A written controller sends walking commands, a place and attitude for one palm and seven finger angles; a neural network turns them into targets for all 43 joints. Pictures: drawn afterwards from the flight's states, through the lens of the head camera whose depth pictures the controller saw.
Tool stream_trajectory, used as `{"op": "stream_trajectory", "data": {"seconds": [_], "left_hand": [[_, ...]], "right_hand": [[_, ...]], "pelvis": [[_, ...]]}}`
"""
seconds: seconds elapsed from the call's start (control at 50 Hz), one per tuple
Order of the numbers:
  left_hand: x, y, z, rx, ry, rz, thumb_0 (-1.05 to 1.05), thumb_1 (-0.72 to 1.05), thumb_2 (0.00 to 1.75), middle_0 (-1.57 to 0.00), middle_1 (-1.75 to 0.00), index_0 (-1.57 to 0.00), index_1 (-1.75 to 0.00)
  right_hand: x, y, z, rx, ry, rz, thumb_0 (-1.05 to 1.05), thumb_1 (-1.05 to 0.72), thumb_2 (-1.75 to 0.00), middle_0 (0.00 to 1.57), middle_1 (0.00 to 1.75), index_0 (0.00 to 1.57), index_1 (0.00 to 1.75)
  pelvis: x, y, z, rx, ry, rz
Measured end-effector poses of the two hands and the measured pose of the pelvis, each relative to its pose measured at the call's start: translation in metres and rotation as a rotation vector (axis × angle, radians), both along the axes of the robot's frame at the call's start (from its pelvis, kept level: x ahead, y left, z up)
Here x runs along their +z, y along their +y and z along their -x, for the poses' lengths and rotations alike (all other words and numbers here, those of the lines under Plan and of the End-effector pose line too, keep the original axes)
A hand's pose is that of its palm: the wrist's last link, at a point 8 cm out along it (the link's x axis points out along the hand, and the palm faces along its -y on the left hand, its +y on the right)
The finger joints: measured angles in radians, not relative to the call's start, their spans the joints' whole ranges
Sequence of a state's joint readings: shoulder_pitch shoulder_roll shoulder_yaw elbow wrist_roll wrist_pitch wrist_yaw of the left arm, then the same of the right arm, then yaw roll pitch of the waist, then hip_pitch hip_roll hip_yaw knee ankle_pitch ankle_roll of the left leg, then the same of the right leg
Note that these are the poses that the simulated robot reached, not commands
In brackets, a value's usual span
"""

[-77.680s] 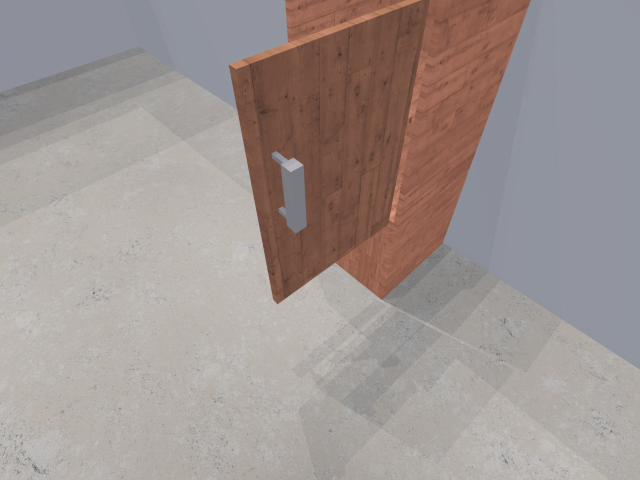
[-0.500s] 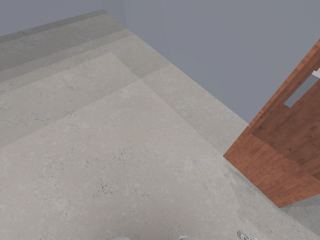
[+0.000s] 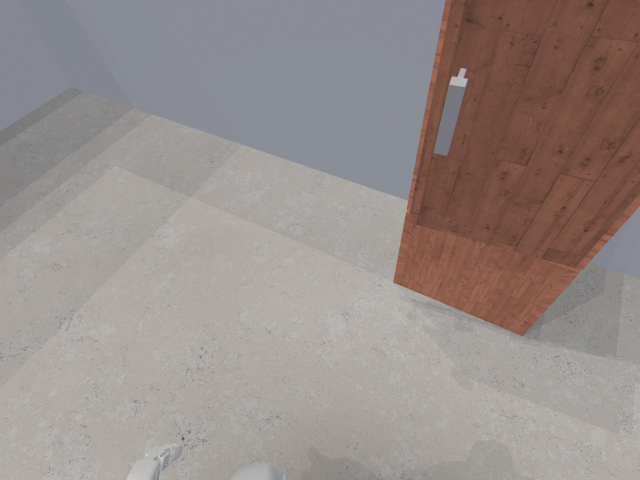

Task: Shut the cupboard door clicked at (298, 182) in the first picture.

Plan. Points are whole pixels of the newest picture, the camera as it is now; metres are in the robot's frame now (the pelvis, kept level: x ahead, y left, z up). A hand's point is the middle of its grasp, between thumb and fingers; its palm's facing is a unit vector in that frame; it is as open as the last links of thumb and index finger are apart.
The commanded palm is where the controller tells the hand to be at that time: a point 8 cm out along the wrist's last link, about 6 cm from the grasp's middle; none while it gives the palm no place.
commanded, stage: turn to face it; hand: left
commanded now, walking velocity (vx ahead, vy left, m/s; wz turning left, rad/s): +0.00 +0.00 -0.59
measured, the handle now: (451, 112) +0.72 -0.21 +0.03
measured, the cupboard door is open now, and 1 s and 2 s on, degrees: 6 6 6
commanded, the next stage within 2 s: take the last steps up to it in 0.56 s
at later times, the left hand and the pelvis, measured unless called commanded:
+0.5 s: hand (171, 478) +0.14 +0.23 -0.16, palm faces -0.18 -0.96 -0.20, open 7.4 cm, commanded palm none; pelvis +0.03 +0.04 +0.02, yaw -14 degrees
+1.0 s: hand out of the picture +0.14 +0.14 -0.15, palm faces -0.33 -0.93 -0.19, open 7.4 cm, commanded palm none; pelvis +0.05 -0.02 +0.01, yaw -21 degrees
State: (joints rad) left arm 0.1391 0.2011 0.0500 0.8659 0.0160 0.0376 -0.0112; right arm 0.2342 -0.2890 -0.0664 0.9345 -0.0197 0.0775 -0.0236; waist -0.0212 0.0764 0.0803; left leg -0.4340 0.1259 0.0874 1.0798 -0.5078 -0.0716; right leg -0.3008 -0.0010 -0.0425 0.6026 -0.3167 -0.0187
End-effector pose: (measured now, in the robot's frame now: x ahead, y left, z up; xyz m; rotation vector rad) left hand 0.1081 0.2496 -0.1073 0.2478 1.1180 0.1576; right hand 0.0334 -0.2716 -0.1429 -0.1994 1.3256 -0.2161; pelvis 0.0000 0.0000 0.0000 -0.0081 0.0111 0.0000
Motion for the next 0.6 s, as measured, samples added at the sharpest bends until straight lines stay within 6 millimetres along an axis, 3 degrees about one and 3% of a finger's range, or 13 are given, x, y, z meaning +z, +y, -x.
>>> {"op": "stream_trajectory", "data": {"seconds": [0.16,0.32,0.48,0.6], "left_hand": [[-0.005,-0.01,0.004,-0.048,0.077,0.034,0.0,0.9,0.9,-0.2,-0.3,-0.2,-0.3],[-0.034,0.018,-0.006,-0.071,0.129,0.078,0.01,0.9,0.9,-0.2,-0.3,-0.2,-0.3],[-0.024,0.035,-0.035,-0.145,0.143,0.072,0.01,0.91,0.9,-0.2,-0.3,-0.19,-0.3],[-0.015,0.022,-0.057,-0.213,0.133,0.048,0.01,0.91,0.9,-0.19,-0.3,-0.19,-0.3]], "right_hand": [[0.021,0.007,-0.025,-0.032,-0.099,-0.002,0.0,-0.91,-0.89,0.2,0.3,0.2,0.3],[0.032,0.037,-0.042,-0.063,-0.179,0.053,0.0,-0.91,-0.89,0.2,0.3,0.2,0.3],[0.046,0.064,-0.006,-0.125,-0.123,0.062,0.0,-0.9,-0.89,0.2,0.3,0.2,0.3],[0.037,0.069,0.035,-0.225,-0.058,0.025,0.0,-0.9,-0.89,0.2,0.3,0.2,0.3]], "pelvis": [[0.011,0.002,-0.006,-0.081,0.017,-0.015],[0.0,0.032,-0.019,-0.159,0.025,0.008],[0.015,0.044,-0.025,-0.236,0.017,0.033],[0.017,0.041,-0.024,-0.288,0.014,0.029]]}}
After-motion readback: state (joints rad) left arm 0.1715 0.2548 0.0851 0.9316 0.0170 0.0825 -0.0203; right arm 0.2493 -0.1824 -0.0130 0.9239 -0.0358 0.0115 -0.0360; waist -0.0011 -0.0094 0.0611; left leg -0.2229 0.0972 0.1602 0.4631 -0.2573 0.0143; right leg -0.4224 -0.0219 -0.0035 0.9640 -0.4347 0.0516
